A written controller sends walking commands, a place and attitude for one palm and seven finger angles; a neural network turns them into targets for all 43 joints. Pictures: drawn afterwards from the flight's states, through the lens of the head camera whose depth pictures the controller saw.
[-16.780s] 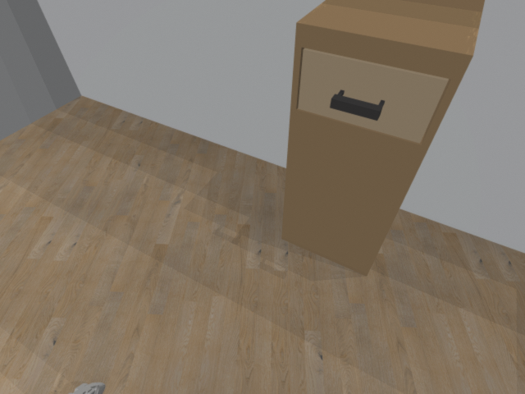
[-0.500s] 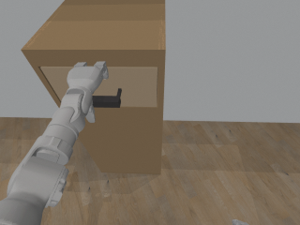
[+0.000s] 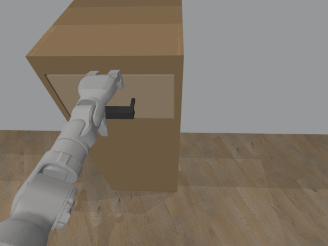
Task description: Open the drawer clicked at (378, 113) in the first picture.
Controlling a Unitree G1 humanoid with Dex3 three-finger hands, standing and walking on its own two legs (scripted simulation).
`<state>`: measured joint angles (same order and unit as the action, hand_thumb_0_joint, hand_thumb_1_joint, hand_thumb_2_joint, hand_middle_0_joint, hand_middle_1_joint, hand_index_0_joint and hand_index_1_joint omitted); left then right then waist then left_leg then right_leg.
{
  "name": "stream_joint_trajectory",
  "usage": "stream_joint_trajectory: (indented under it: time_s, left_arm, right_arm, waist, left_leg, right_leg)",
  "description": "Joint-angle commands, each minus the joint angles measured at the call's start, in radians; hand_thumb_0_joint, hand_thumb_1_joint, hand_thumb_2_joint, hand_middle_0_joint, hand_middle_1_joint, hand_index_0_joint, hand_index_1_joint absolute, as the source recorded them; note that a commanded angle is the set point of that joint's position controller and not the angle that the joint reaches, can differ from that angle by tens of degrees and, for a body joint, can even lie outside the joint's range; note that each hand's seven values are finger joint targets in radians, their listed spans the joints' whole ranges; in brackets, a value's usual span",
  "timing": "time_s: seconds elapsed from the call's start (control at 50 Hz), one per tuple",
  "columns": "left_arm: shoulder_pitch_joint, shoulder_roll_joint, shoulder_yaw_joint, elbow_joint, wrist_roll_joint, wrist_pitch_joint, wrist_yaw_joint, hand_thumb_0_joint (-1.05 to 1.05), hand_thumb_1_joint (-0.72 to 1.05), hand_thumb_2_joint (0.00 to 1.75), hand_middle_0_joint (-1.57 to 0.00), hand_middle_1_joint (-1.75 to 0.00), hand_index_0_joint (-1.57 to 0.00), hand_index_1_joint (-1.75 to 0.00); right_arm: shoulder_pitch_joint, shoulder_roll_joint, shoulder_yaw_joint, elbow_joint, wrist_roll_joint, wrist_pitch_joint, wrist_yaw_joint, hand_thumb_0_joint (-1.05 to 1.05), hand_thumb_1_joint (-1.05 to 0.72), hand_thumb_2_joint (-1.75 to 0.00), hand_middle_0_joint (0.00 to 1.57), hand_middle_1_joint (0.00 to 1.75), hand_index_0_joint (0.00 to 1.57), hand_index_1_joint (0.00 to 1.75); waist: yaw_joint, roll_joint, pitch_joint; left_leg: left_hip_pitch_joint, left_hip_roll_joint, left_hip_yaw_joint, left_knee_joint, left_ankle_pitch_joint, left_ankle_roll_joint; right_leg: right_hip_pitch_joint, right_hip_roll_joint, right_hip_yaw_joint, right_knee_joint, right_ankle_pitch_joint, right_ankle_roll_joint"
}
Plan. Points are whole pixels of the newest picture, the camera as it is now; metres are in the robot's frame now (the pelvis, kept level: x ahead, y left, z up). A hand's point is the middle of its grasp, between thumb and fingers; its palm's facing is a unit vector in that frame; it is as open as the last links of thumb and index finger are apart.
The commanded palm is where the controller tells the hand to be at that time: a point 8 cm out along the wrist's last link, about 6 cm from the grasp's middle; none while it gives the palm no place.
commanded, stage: lower the fingers behind the handle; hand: left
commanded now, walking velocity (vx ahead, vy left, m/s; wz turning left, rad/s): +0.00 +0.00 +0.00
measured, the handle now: (114, 106) +0.50 +0.16 +0.04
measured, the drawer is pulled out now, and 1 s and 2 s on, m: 0.00 0.00 0.00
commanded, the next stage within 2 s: close the thumb around the handle in 1.68 s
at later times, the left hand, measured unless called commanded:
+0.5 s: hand (107, 113) +0.45 +0.16 +0.07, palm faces -0.04 -0.03 -1.00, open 13.9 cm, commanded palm +0.44 +0.17 +0.13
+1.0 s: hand (111, 119) +0.45 +0.16 +0.04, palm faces -0.02 -0.03 -1.00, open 13.9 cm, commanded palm +0.43 +0.16 +0.10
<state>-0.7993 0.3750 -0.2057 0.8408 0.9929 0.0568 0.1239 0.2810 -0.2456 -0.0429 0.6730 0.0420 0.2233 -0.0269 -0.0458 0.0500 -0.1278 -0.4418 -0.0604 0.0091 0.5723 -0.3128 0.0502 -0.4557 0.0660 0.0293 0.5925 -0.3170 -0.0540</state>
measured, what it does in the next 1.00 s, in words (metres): stands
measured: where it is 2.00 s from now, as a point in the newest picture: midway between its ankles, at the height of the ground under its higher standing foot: outside the picture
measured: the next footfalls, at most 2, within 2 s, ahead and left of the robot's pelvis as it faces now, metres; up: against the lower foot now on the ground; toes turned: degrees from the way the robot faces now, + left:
none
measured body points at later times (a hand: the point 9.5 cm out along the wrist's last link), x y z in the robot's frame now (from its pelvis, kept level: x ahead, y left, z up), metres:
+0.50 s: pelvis +0.00 +0.00 +0.00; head +0.04 -0.02 +0.44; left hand +0.45 +0.16 +0.12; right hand +0.07 -0.26 -0.14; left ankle -0.03 +0.09 -0.73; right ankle -0.02 -0.09 -0.73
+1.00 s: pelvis +0.00 +0.00 -0.01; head +0.05 -0.02 +0.44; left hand +0.45 +0.16 +0.09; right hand +0.05 -0.27 -0.15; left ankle -0.03 +0.09 -0.73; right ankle -0.02 -0.09 -0.73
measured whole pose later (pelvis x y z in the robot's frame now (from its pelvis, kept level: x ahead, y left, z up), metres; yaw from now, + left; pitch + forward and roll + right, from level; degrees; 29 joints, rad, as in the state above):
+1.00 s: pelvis +0.00 +0.00 -0.01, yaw +0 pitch +14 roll +0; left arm -0.76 0.35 -0.18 0.95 1.06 0.00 0.29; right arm 0.30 -0.24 -0.06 0.68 0.02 0.19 -0.02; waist -0.07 0.04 -0.15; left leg -0.58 -0.05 0.01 0.68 -0.35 0.05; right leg -0.58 0.08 0.02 0.68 -0.34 -0.06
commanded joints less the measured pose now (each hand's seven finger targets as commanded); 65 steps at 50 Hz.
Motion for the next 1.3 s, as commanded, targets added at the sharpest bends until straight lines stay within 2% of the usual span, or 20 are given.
stream_joint_trajectory:
  time_s: [0.0,0.06,0.12,0.16,0.22,0.26,0.3,0.34,0.44,0.5,0.62,0.66,0.76,0.8,0.9,0.96,1.02,1.08,1.24,1.28]
  left_arm:
    - [-0.479,0.179,0.061,-0.147,0.001,-0.010,0.012,0.00,-0.50,0.30,-0.30,-1.20,-0.30,-1.20]
    - [-0.516,0.207,0.083,-0.214,0.006,-0.050,0.021,0.00,-0.50,0.30,-0.30,-1.20,-0.30,-1.20]
    - [-0.489,0.227,0.108,-0.176,0.013,-0.060,0.044,0.00,-0.50,0.30,-0.30,-1.20,-0.30,-1.20]
    - [-0.481,0.182,0.080,-0.164,0.015,-0.054,0.062,0.00,-0.50,0.30,-0.30,-1.20,-0.30,-1.20]
    - [-0.479,0.218,0.114,-0.191,0.018,-0.054,0.083,0.00,-0.50,0.30,-0.30,-1.20,-0.30,-1.20]
    - [-0.470,0.178,0.084,-0.176,0.022,-0.044,0.089,0.00,-0.50,0.30,-0.30,-1.20,-0.30,-1.20]
    - [-0.451,0.208,0.111,-0.166,0.026,-0.042,0.093,0.00,-0.50,0.30,-0.30,-1.20,-0.30,-1.20]
    - [-0.458,0.150,0.064,-0.175,0.023,-0.041,0.093,0.00,-0.50,0.30,-0.30,-1.20,-0.30,-1.20]
    - [-0.485,0.165,0.073,-0.159,0.026,-0.056,0.104,0.00,-0.50,0.30,-0.30,-1.20,-0.30,-1.20]
    - [-0.478,0.207,0.111,-0.141,0.028,-0.064,0.120,0.00,-0.50,0.30,-0.30,-1.20,-0.30,-1.20]
    - [-0.382,0.205,0.130,-0.112,0.038,-0.060,0.144,0.00,-0.50,0.30,-0.30,-1.20,-0.30,-1.20]
    - [-0.385,0.164,0.096,-0.118,0.040,-0.052,0.145,0.00,-0.50,0.30,-0.30,-1.20,-0.30,-1.20]
    - [-0.433,0.145,0.079,-0.148,0.044,-0.064,0.160,0.00,-0.50,0.30,-0.30,-1.20,-0.30,-1.20]
    - [-0.460,0.162,0.095,-0.144,0.043,-0.076,0.168,0.00,-0.50,0.30,-0.30,-1.20,-0.30,-1.20]
    - [-0.425,0.190,0.127,-0.092,0.060,-0.067,0.206,0.00,-0.50,0.30,-0.30,-1.20,-0.30,-1.20]
    - [-0.433,0.142,0.091,-0.065,0.067,-0.044,0.222,0.00,-0.50,0.30,-0.30,-1.20,-0.30,-1.20]
    - [-0.407,0.172,0.119,-0.060,0.066,-0.040,0.219,0.00,-0.50,0.30,-0.30,-1.20,-0.30,-1.20]
    - [-0.409,0.125,0.083,-0.061,0.064,-0.039,0.217,0.00,-0.50,0.30,-0.30,-1.20,-0.30,-1.20]
    - [-0.415,0.125,0.087,-0.060,0.077,-0.067,0.250,0.00,-0.50,0.30,-0.30,-1.20,-0.30,-1.20]
    - [-0.403,0.152,0.111,-0.034,0.081,-0.054,0.262,0.00,-0.50,0.30,-0.30,-1.20,-0.30,-1.20]
  right_arm:
    - [-0.007,-0.137,-0.030,-0.117,-0.005,-0.029,-0.022,0.00,-0.90,-0.90,0.20,0.30,0.20,0.30]
    - [-0.002,-0.129,-0.034,-0.125,-0.008,-0.038,-0.025,0.00,-0.90,-0.90,0.20,0.30,0.20,0.30]
    - [0.008,-0.130,-0.033,-0.118,-0.012,-0.042,-0.022,0.00,-0.90,-0.90,0.20,0.30,0.20,0.30]
    - [0.007,-0.126,-0.035,-0.119,-0.012,-0.045,-0.017,0.00,-0.90,-0.90,0.20,0.30,0.20,0.30]
    - [0.017,-0.130,-0.041,-0.118,-0.019,-0.045,-0.012,0.00,-0.90,-0.90,0.20,0.30,0.20,0.30]
    - [0.015,-0.128,-0.042,-0.115,-0.018,-0.043,-0.008,0.00,-0.90,-0.90,0.20,0.30,0.20,0.30]
    - [0.019,-0.132,-0.045,-0.112,-0.019,-0.041,-0.009,0.00,-0.90,-0.90,0.20,0.30,0.20,0.30]
    - [0.020,-0.127,-0.048,-0.112,-0.017,-0.041,-0.007,0.00,-0.90,-0.90,0.20,0.30,0.20,0.30]
    - [0.032,-0.128,-0.050,-0.100,-0.018,-0.045,-0.013,0.00,-0.90,-0.90,0.20,0.30,0.20,0.30]
    - [0.040,-0.134,-0.047,-0.098,-0.022,-0.048,-0.015,0.00,-0.90,-0.90,0.20,0.30,0.20,0.30]
    - [0.046,-0.129,-0.051,-0.104,-0.026,-0.046,-0.005,0.00,-0.90,-0.90,0.20,0.30,0.20,0.30]
    - [0.041,-0.130,-0.053,-0.105,-0.024,-0.043,-0.002,0.00,-0.90,-0.90,0.20,0.30,0.20,0.30]
    - [0.052,-0.128,-0.060,-0.100,-0.024,-0.049,-0.004,0.00,-0.90,-0.90,0.20,0.30,0.20,0.30]
    - [0.062,-0.131,-0.062,-0.092,-0.027,-0.052,-0.006,0.00,-0.90,-0.90,0.20,0.30,0.20,0.30]
    - [0.059,-0.129,-0.058,-0.085,-0.032,-0.055,-0.004,0.00,-0.90,-0.90,0.20,0.30,0.20,0.30]
    - [0.063,-0.129,-0.060,-0.081,-0.030,-0.057,0.000,0.00,-0.90,-0.90,0.20,0.30,0.20,0.30]
    - [0.071,-0.131,-0.060,-0.087,-0.033,-0.054,0.000,0.00,-0.90,-0.90,0.20,0.30,0.20,0.30]
    - [0.069,-0.129,-0.061,-0.088,-0.033,-0.056,-0.002,0.00,-0.90,-0.90,0.20,0.30,0.20,0.30]
    - [0.076,-0.123,-0.062,-0.083,-0.037,-0.065,-0.004,0.00,-0.90,-0.90,0.20,0.30,0.20,0.30]
    - [0.078,-0.127,-0.062,-0.075,-0.037,-0.065,-0.004,0.00,-0.90,-0.90,0.20,0.30,0.20,0.30]
  waist:
    - [-0.024,-0.116,-0.273]
    - [-0.014,-0.059,-0.330]
    - [-0.014,-0.063,-0.327]
    - [-0.018,-0.049,-0.309]
    - [-0.005,-0.051,-0.391]
    - [-0.018,-0.051,-0.359]
    - [-0.014,-0.078,-0.376]
    - [-0.027,-0.055,-0.348]
    - [-0.043,-0.058,-0.337]
    - [-0.032,-0.067,-0.356]
    - [-0.009,-0.060,-0.391]
    - [-0.022,-0.069,-0.359]
    - [-0.034,-0.028,-0.371]
    - [-0.047,-0.055,-0.380]
    - [-0.034,-0.045,-0.382]
    - [-0.046,-0.050,-0.362]
    - [-0.033,-0.052,-0.418]
    - [-0.048,-0.061,-0.382]
    - [-0.049,-0.018,-0.396]
    - [-0.048,-0.044,-0.398]
  left_leg:
    - [0.136,0.031,0.007,-0.027,0.342,0.004]
    - [0.169,0.030,0.003,-0.018,0.359,0.002]
    - [0.157,0.032,0.002,-0.007,0.368,-0.002]
    - [0.153,0.033,0.003,-0.002,0.368,-0.005]
    - [0.158,0.030,0.006,0.014,0.416,-0.003]
    - [0.150,0.032,0.008,0.017,0.414,-0.005]
    - [0.142,0.031,0.006,0.023,0.428,-0.003]
    - [0.151,0.031,0.006,0.023,0.415,-0.003]
    - [0.142,0.029,0.000,0.030,0.363,0.000]
    - [0.114,0.026,0.001,0.034,0.357,0.000]
    - [0.090,0.026,0.011,0.053,0.426,-0.002]
    - [0.088,0.028,0.013,0.053,0.407,-0.002]
    - [0.112,0.028,0.005,0.060,0.376,-0.001]
    - [0.110,0.030,0.000,0.070,0.386,0.000]
    - [0.070,0.026,0.005,0.082,0.375,-0.002]
    - [0.065,0.030,0.005,0.084,0.357,-0.004]
    - [0.062,0.026,0.007,0.094,0.385,-0.002]
    - [0.054,0.029,0.010,0.096,0.368,0.000]
    - [0.039,0.026,0.007,0.117,0.348,-0.003]
    - [0.022,0.027,0.009,0.122,0.333,-0.001]
  right_leg:
    - [0.152,-0.044,0.007,-0.071,0.346,0.013]
    - [0.149,-0.042,0.011,-0.055,0.348,0.009]
    - [0.130,-0.039,0.009,-0.046,0.342,0.008]
    - [0.101,-0.036,0.004,-0.042,0.331,0.006]
    - [0.148,-0.037,0.012,-0.027,0.392,0.008]
    - [0.127,-0.036,0.007,-0.027,0.396,0.009]
    - [0.148,-0.035,0.012,-0.025,0.413,0.009]
    - [0.112,-0.032,0.005,-0.028,0.396,0.010]
    - [0.082,-0.031,0.008,-0.031,0.348,0.010]
    - [0.105,-0.033,0.012,-0.023,0.354,0.008]
    - [0.135,-0.030,0.014,0.001,0.441,0.009]
    - [0.108,-0.028,0.011,-0.004,0.425,0.011]
    - [0.067,-0.025,0.012,-0.003,0.368,0.007]
    - [0.063,-0.025,0.010,0.003,0.372,0.008]
    - [0.060,-0.024,0.012,0.019,0.379,0.006]
    - [0.022,-0.021,0.007,0.020,0.353,0.008]
    - [0.065,-0.023,0.012,0.033,0.395,0.008]
    - [0.043,-0.023,0.011,0.026,0.391,0.011]
    - [0.008,-0.020,0.015,0.046,0.365,0.007]
    - [0.009,-0.019,0.017,0.048,0.358,0.009]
